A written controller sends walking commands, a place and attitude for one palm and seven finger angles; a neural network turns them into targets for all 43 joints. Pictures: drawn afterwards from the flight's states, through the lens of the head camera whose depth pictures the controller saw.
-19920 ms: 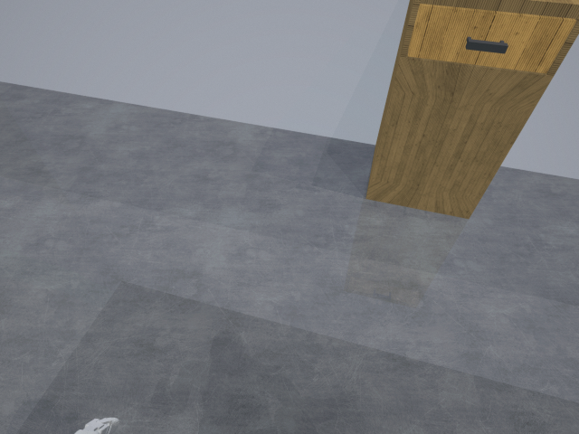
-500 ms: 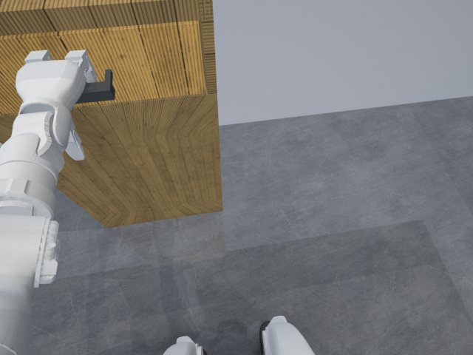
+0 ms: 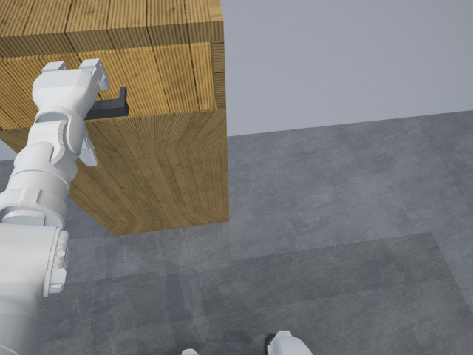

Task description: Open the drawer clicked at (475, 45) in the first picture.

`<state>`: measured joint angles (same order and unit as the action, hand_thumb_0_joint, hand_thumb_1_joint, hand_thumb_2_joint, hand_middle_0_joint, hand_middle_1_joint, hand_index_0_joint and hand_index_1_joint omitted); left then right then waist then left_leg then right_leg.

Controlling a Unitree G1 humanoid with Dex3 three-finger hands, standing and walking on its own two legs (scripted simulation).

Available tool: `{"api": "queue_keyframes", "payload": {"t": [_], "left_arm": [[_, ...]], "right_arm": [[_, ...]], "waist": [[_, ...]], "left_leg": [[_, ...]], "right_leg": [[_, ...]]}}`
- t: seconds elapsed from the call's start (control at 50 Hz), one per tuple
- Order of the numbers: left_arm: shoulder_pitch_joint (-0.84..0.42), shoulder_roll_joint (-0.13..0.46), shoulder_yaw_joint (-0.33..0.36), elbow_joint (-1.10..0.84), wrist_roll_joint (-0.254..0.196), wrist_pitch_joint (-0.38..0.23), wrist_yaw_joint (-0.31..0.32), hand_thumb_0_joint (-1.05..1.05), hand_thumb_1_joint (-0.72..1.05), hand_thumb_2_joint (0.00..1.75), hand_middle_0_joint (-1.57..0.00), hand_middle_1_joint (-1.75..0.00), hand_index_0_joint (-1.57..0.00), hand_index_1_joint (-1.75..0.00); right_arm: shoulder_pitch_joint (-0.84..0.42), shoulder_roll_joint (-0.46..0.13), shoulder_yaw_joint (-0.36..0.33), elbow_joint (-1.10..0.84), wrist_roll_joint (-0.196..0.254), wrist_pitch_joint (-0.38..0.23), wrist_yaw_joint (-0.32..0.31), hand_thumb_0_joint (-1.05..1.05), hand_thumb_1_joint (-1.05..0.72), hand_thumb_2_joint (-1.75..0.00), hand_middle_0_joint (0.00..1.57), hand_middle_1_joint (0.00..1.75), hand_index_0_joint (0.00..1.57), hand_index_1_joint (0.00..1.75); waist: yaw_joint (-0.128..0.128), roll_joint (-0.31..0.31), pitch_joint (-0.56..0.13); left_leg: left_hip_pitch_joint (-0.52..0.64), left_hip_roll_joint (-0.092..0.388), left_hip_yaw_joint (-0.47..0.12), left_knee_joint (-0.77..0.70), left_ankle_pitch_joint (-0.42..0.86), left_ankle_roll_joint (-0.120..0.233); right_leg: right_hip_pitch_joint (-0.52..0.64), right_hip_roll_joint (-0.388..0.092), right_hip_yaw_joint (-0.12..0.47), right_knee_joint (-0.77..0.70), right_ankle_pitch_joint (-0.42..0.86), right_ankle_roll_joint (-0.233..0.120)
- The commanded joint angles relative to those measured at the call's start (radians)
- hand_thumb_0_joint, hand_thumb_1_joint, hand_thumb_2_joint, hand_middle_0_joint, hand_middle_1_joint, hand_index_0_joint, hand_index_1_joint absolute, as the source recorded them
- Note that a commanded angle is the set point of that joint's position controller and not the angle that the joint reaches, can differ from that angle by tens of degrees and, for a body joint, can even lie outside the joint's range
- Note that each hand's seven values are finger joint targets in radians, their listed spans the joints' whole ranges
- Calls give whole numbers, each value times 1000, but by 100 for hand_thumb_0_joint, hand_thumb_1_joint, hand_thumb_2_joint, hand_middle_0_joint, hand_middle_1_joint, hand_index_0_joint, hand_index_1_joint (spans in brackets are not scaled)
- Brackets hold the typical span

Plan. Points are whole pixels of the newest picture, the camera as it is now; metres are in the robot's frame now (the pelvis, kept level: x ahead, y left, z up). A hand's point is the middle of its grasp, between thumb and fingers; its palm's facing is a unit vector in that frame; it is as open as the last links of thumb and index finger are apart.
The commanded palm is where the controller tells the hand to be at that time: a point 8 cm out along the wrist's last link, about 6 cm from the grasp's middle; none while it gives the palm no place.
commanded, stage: lift the fingers back up to retry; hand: left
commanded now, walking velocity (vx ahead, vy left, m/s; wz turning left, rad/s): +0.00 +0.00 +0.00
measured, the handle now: (95, 101) +0.56 +0.23 +0.05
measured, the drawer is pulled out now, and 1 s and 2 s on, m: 0.00 0.00 0.00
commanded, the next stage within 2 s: re-aim the fingers above the handle in 0.40 s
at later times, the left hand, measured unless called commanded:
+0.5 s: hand (67, 110) +0.49 +0.24 +0.11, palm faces -0.05 +0.00 -1.00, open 13.8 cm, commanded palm +0.48 +0.24 +0.16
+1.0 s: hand (72, 104) +0.51 +0.24 +0.11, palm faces -0.05 +0.01 -1.00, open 13.8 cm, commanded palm +0.49 +0.24 +0.16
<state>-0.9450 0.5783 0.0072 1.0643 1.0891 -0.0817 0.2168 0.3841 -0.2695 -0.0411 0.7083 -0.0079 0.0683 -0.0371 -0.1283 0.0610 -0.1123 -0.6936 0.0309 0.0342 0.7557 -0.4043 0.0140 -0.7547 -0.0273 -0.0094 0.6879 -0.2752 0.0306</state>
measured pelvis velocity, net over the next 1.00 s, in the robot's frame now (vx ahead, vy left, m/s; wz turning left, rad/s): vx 0.01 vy -0.01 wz -0.01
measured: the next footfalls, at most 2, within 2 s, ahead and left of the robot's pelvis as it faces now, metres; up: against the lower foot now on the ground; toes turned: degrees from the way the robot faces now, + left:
none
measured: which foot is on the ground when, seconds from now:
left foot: down 0.00-1.00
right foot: down 0.00-1.00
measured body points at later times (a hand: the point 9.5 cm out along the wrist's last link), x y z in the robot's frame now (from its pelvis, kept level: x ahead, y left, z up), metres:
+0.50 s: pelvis +0.02 -0.01 +0.01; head +0.10 -0.02 +0.46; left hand +0.49 +0.24 +0.16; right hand +0.08 -0.28 -0.12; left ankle -0.04 +0.11 -0.71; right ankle +0.02 -0.14 -0.71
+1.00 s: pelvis +0.01 -0.01 +0.01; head +0.10 -0.02 +0.45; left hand +0.51 +0.23 +0.16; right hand +0.01 -0.29 -0.12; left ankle -0.04 +0.11 -0.71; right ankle +0.02 -0.14 -0.71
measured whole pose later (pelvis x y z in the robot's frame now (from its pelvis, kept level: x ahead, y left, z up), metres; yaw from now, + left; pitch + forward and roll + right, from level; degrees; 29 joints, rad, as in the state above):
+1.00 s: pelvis +0.01 -0.01 +0.01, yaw +0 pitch +16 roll -1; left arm -0.92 0.60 0.02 1.03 1.08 -0.10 0.14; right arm 0.37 -0.28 -0.05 0.71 0.01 0.09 -0.05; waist -0.11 0.06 -0.09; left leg -0.55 0.03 0.04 0.64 -0.37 0.00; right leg -0.63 -0.02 0.00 0.61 -0.26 0.02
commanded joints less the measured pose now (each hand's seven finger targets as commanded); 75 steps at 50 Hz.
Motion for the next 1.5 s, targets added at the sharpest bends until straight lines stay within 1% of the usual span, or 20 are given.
{"api": "queue_keyframes", "payload": {"t": [0.0, 0.04, 0.08, 0.14, 0.2, 0.28, 0.3, 0.46, 0.5, 0.58, 0.62, 0.72, 0.82, 0.9, 0.96, 1.18, 1.24, 1.28, 1.4, 1.48], "left_arm": [[-416, 313, 88, -201, -15, 34, 37, 0, -50, 30, -30, -120, -30, -120], [-432, 251, 34, -225, -23, 47, 18, 0, -50, 30, -30, -120, -30, -120], [-424, 304, 79, -278, -28, 37, -1, 0, -50, 30, -30, -120, -30, -120], [-400, 263, 48, -281, -35, 38, -29, 0, -50, 30, -30, -120, -30, -120], [-397, 247, 36, -327, -43, 31, -48, 0, -50, 30, -30, -120, -30, -120], [-319, 205, 11, -253, -51, 35, -73, 0, -50, 30, -30, -120, -30, -120], [-333, 236, 30, -262, -47, 29, -74, 0, -50, 30, -30, -120, -30, -120], [-434, 260, 47, -324, -36, -30, -42, 0, -50, 30, -30, -120, -30, -120], [-465, 225, 18, -307, -31, -25, -23, 0, -50, 30, -30, -120, -30, -120], [-475, 285, 61, -263, -15, -5, -1, 0, -50, 30, -30, -120, -30, -120], [-493, 242, 28, -249, -14, 9, 0, 0, -50, 30, -30, -120, -30, -120], [-455, 243, 28, -233, -18, 22, -28, 0, -50, 30, -30, -120, -30, -120], [-414, 312, 76, -205, -18, 8, -43, 0, -50, 30, -30, -120, -30, -120], [-409, 335, 91, -202, -11, -6, -30, 0, -50, 30, -30, -120, -30, -120], [-460, 356, 106, -267, -6, -26, -19, 0, -50, 30, -30, -120, -30, -120], [-424, 249, 38, -256, -26, 0, -31, 0, -50, 30, -30, -120, -30, -120], [-453, 259, 33, -230, -17, 7, -34, 0, -50, 30, -30, -120, -30, -120], [-440, 304, 67, -216, -15, 0, -32, 0, -50, 30, -30, -120, -30, -120], [-504, 268, 36, -249, -12, -15, -23, 0, -50, 30, -30, -120, -30, -120], [-460, 304, 74, -244, -10, -9, -23, 0, -50, 30, -30, -120, -30, -120]], "right_arm": [[137, -169, -59, -40, -3, -7, -5, 0, -90, -90, 20, 30, 20, 30], [128, -164, -61, -48, 3, -7, -1, 0, -90, -90, 20, 30, 20, 30], [122, -166, -64, -54, 6, -1, -5, 0, -90, -90, 20, 30, 20, 30], [101, -161, -64, -62, 11, 4, -7, 0, -90, -90, 20, 30, 20, 30], [84, -157, -64, -71, 15, 7, -7, 0, -90, -90, 20, 30, 20, 30], [68, -158, -59, -75, 16, 17, -5, 0, -90, -90, 20, 30, 20, 30], [63, -163, -58, -77, 18, 20, -7, 0, -90, -90, 20, 30, 20, 30], [54, -153, -64, -83, 8, 12, -16, 0, -90, -90, 20, 30, 20, 30], [56, -148, -63, -75, 7, 4, -13, 0, -90, -90, 20, 30, 20, 30], [68, -151, -63, -66, 5, -1, -14, 0, -90, -90, 20, 30, 20, 30], [73, -150, -63, -62, 4, -3, -10, 0, -90, -90, 20, 30, 20, 30], [77, -156, -64, -65, 5, 0, -11, 0, -90, -90, 20, 30, 20, 30], [72, -164, -57, -70, 10, 2, -21, 0, -90, -90, 20, 30, 20, 30], [79, -164, -57, -71, 14, -5, -22, 0, -90, -90, 20, 30, 20, 30], [90, -164, -65, -71, 9, -12, -23, 0, -90, -90, 20, 30, 20, 30], [92, -161, -70, -57, 11, -13, -11, 0, -90, -90, 20, 30, 20, 30], [87, -164, -65, -57, 14, -10, -13, 0, -90, -90, 20, 30, 20, 30], [83, -165, -60, -61, 12, -12, -17, 0, -90, -90, 20, 30, 20, 30], [94, -160, -62, -64, 7, -20, -15, 0, -90, -90, 20, 30, 20, 30], [98, -157, -62, -67, 1, -15, -12, 0, -90, -90, 20, 30, 20, 30]], "waist": [[19, 31, -481], [14, 38, -459], [31, 38, -497], [29, 7, -427], [35, 25, -426], [36, -43, -352], [39, -41, -347], [28, -20, -402], [18, 19, -379], [25, 15, -446], [17, 22, -432], [22, -9, -440], [34, -52, -380], [39, -26, -366], [39, 4, -452], [27, 9, -407], [13, -15, -357], [25, -10, -355], [7, 27, -409], [28, 36, -459]], "left_leg": [[289, -34, -23, -71, 600, 16], [306, -32, -20, -91, 599, 16], [338, -32, -20, -95, 657, 18], [339, -33, -17, -116, 642, 20], [371, -34, -17, -129, 665, 20], [332, -39, -6, -147, 599, 23], [323, -41, -5, -152, 570, 21], [337, -53, -7, -135, 562, 21], [339, -53, -10, -133, 550, 18], [327, -57, -8, -125, 558, 18], [330, -53, -9, -127, 564, 16], [321, -49, -2, -131, 564, 22], [254, -51, 7, -157, 465, 26], [249, -50, 5, -160, 439, 25], [288, -50, 7, -145, 498, 25], [337, -39, -3, -143, 556, 23], [307, -43, -6, -152, 484, 22], [288, -47, -5, -155, 466, 24], [337, -43, -15, -129, 522, 18], [341, -42, -12, -113, 609, 19]], "right_leg": [[337, 70, -40, -37, 370, -45], [345, 71, -42, -56, 372, -45], [392, 69, -36, -59, 418, -45], [402, 70, -40, -83, 415, -44], [414, 69, -40, -92, 422, -46], [422, 67, -41, -107, 411, -46], [422, 66, -39, -107, 402, -48], [432, 63, -27, -93, 409, -50], [392, 63, -30, -92, 385, -51], [428, 61, -25, -77, 410, -50], [407, 62, -29, -80, 401, -50], [434, 63, -26, -87, 424, -46], [452, 59, -21, -101, 380, -45], [429, 62, -20, -99, 342, -49], [450, 63, -15, -88, 380, -49], [395, 68, -29, -102, 369, -49], [372, 68, -32, -106, 329, -49], [388, 65, -28, -105, 323, -52], [350, 69, -31, -87, 333, -51], [388, 67, -29, -73, 392, -49]]}}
